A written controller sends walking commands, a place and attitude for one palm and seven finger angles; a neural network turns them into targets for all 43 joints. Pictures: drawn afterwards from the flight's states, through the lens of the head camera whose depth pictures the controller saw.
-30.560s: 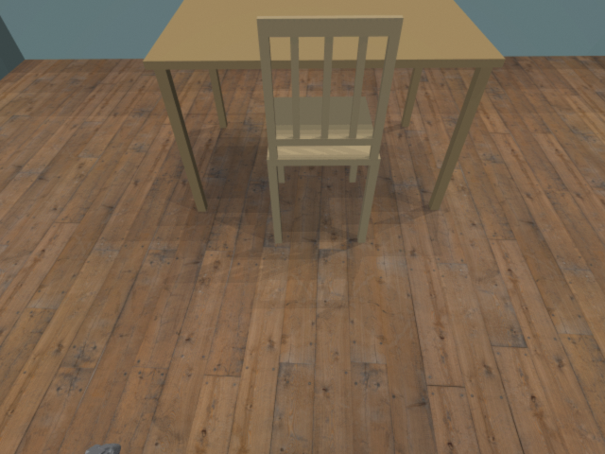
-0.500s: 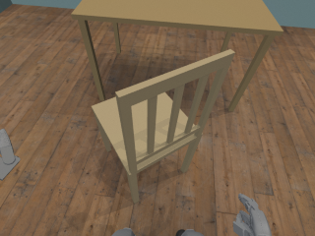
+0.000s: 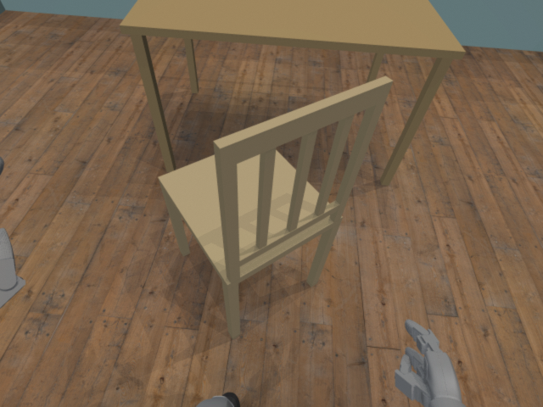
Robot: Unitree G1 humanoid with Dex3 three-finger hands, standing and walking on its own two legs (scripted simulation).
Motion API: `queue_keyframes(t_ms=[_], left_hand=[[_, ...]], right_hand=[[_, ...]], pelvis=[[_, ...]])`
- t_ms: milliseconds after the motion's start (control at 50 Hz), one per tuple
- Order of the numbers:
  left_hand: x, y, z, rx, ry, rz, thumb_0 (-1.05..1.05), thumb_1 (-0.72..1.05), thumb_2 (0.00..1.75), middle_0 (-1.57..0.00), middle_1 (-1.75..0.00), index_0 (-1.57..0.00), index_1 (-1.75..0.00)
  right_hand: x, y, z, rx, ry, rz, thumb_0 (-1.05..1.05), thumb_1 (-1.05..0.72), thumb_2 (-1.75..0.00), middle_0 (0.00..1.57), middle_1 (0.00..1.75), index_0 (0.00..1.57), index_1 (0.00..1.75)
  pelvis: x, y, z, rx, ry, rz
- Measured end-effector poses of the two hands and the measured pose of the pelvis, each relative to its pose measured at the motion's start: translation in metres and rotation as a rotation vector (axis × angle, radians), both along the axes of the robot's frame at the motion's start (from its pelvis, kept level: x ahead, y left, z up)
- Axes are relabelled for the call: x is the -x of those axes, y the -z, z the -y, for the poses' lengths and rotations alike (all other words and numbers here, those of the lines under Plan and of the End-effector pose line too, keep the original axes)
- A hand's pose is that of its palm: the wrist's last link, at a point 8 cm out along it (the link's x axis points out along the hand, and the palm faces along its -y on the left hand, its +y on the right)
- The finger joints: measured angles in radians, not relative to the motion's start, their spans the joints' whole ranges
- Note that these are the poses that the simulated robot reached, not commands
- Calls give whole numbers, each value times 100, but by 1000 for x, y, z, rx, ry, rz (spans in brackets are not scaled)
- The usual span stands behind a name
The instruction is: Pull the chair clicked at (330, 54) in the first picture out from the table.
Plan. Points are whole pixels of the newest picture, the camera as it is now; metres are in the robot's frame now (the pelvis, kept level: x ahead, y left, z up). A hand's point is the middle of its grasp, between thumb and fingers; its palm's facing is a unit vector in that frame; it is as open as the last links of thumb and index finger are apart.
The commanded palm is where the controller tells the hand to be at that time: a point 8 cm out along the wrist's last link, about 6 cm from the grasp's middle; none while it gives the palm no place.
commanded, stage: stop stepping back and stand still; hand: left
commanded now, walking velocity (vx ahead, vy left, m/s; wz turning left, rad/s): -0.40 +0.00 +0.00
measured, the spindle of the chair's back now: (299, 186) +0.56 -0.04 -0.06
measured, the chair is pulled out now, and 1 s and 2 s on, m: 0.53 0.53 0.53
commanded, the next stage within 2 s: let the arm hang, fingers relaxed in 0.80 s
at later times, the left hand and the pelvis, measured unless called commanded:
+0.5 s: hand out of the picture +0.14 +0.26 +0.16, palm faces +0.35 -0.82 -0.45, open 7.4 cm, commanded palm +0.09 +0.30 +0.18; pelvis -0.07 +0.01 +0.01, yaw -3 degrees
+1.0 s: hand (58, 376) +0.15 +0.26 +0.03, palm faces +0.21 -0.87 -0.44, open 7.4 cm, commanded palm none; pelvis -0.07 +0.01 +0.00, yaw +0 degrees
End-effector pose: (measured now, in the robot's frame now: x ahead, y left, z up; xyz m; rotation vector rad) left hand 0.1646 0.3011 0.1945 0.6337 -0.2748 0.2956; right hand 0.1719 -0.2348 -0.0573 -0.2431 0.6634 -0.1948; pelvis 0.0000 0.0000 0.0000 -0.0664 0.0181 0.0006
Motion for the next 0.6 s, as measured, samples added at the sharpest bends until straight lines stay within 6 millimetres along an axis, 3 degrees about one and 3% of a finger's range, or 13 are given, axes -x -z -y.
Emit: queue_keyframes(t_ms=[80, 180, 240, 360, 480, 600], left_hand=[[27, 4, -1, 60, -54, 1, 1, 88, 89, -21, -31, -21, -31], [48, 14, 15, 125, -37, -2, 1, 88, 89, -21, -31, -21, -30], [51, 15, 15, 159, -23, 12, 1, 88, 89, -21, -31, -21, -31], [46, 17, -7, 165, -39, 32, 1, 88, 89, -21, -31, -21, -31], [56, 12, -3, 121, -16, -15, 1, 89, 89, -21, -31, -21, -30], [75, 16, 5, 124, -27, -39, 1, 88, 89, -21, -31, -21, -30]], right_hand=[[18, 2, -5, -25, -41, 9, 1, -90, -90, 20, 30, 20, 30], [49, 16, -4, -45, -50, -30, 1, -90, -90, 20, 30, 20, 30], [72, 15, -2, -42, -11, -61, 1, -90, -90, 20, 30, 20, 30], [104, 11, -1, -16, 64, -63, 1, -90, -90, 20, 30, 20, 30], [120, 1, -5, -31, 55, -26, 1, -90, -90, 20, 30, 20, 30], [121, 4, 0, -37, 27, -33, 1, -90, -90, 20, 30, 20, 30]], pelvis=[[17, 0, 2, -6, 22, -12], [42, 3, 2, -26, 48, 13], [43, -1, -1, -45, 50, 19], [51, -2, -10, -48, 35, 35], [64, -9, -8, -52, 48, 43], [71, -10, -3, -41, 38, 49]])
